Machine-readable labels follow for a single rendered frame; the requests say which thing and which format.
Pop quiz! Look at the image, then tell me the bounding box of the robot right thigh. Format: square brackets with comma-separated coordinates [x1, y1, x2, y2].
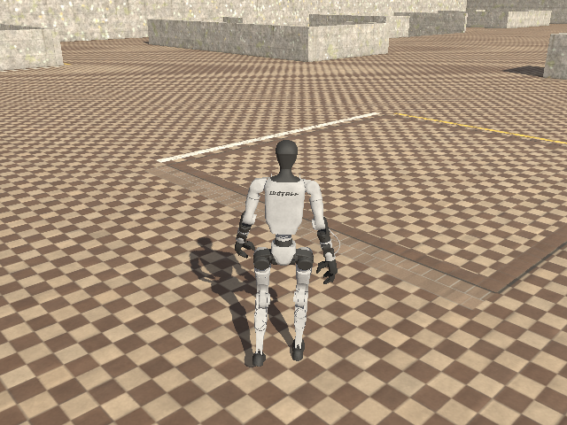
[293, 247, 314, 307]

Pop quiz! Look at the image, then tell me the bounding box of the right robot upper arm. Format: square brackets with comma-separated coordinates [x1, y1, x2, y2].
[304, 179, 325, 230]

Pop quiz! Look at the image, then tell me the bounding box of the left robot shin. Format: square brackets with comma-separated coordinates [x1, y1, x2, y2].
[254, 293, 268, 355]

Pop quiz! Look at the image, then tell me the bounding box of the robot right forearm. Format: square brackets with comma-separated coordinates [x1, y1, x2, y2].
[317, 217, 336, 261]

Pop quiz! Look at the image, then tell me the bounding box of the robot right hand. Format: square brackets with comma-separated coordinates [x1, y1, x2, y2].
[316, 259, 338, 284]

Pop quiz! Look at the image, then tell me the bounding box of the robot left hand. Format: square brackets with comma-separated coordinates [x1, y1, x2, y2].
[235, 241, 255, 258]

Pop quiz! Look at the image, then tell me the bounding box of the left robot upper arm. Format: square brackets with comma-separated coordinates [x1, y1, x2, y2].
[242, 177, 267, 225]

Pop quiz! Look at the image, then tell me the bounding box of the robot left forearm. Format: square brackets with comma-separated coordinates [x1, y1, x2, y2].
[236, 212, 252, 243]

